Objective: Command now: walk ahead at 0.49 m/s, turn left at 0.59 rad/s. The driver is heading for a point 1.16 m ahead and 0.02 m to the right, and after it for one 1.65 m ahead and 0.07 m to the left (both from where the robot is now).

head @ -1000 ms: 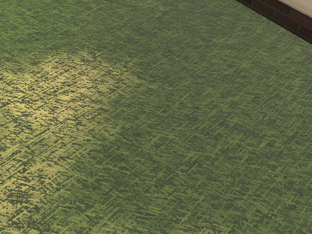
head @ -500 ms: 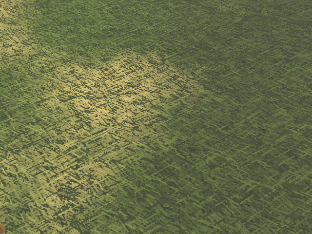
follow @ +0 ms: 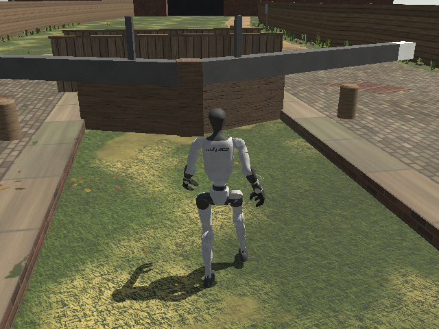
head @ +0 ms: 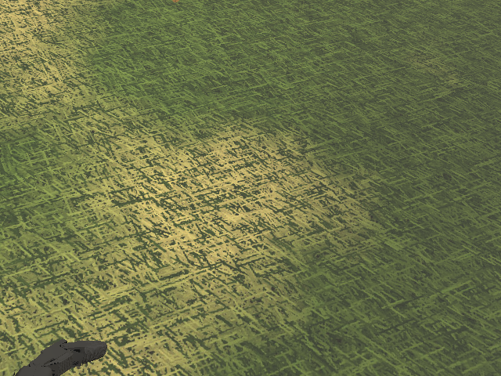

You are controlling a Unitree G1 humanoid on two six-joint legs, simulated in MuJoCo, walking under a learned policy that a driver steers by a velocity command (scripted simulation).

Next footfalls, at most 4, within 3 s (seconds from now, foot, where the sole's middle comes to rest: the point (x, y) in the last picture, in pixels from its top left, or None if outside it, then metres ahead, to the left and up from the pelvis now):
0.12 right None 0.26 -0.14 -0.78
0.62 left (179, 371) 0.49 0.15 -0.78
1.14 right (243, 254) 0.82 -0.04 -0.78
1.68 left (155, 193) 1.07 0.24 -0.78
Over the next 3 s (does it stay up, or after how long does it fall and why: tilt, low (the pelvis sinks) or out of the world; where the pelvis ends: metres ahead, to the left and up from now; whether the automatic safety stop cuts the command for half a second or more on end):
stays up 1.19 0.11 -0.01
